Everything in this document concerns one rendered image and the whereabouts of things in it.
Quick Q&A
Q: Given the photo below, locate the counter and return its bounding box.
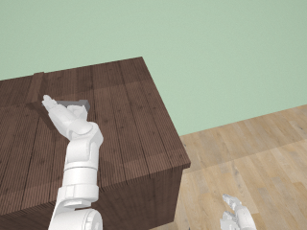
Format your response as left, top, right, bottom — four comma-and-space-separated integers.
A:
0, 57, 191, 230

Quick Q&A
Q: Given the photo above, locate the tap lever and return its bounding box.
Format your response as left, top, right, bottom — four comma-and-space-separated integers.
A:
42, 100, 90, 112

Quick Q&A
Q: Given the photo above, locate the robot right hand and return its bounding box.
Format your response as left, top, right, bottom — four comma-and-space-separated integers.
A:
220, 194, 256, 230

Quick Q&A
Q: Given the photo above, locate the robot left hand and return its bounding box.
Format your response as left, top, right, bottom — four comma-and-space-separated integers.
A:
42, 95, 88, 138

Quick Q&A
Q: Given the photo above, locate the robot left upper arm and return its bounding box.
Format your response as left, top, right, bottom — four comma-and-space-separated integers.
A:
49, 208, 103, 230

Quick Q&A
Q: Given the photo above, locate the left robot forearm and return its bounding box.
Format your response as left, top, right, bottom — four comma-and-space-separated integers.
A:
48, 118, 104, 230

